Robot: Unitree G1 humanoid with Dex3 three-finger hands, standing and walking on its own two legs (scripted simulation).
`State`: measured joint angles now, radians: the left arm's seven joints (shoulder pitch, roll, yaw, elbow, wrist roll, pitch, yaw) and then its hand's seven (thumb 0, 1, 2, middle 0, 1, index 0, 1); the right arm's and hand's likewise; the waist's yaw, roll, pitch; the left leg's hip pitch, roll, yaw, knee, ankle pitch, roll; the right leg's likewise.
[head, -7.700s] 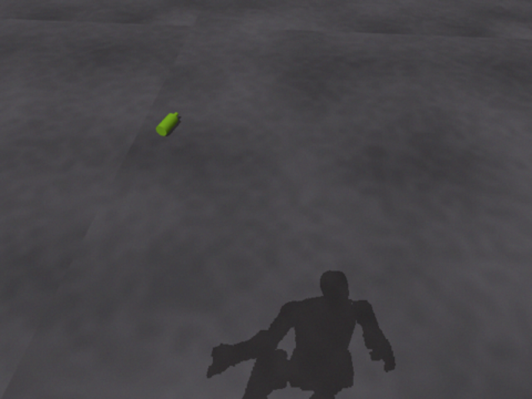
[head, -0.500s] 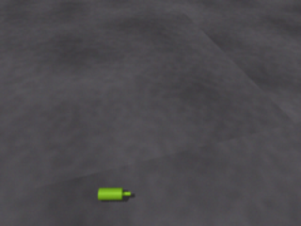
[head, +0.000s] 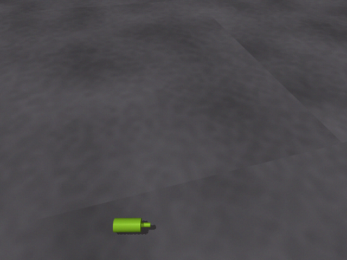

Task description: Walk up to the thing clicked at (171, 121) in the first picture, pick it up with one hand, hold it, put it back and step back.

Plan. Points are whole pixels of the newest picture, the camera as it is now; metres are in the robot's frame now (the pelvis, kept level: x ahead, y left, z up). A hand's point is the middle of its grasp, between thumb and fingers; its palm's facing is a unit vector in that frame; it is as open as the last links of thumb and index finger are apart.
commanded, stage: stand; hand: left
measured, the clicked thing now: (132, 224) +0.45 +0.20 -0.75
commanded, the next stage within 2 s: none
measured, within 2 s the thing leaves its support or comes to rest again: neither
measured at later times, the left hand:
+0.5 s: hand out of the picture +0.07 +0.25 -0.16, palm faces -0.02 -0.94 -0.35, open 7.4 cm
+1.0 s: hand out of the picture +0.07 +0.24 -0.16, palm faces -0.03 -0.94 -0.35, open 7.4 cm
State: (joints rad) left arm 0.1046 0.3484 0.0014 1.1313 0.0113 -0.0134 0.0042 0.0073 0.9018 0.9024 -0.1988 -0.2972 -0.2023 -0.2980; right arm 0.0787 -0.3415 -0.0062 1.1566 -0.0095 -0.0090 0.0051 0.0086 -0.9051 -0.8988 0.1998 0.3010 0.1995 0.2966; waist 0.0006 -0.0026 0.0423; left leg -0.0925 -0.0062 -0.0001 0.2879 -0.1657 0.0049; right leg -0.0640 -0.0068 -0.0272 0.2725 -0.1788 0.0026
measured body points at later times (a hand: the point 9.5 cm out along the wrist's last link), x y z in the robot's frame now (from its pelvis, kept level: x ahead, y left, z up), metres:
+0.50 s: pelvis +0.00 -0.01 +0.00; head +0.00 -0.01 +0.45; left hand +0.07 +0.29 -0.13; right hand +0.07 -0.31 -0.13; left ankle +0.00 +0.11 -0.75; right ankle -0.02 -0.12 -0.75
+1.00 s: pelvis +0.00 -0.01 +0.00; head +0.00 -0.01 +0.45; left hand +0.07 +0.29 -0.13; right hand +0.07 -0.31 -0.13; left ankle +0.00 +0.11 -0.75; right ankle -0.02 -0.12 -0.75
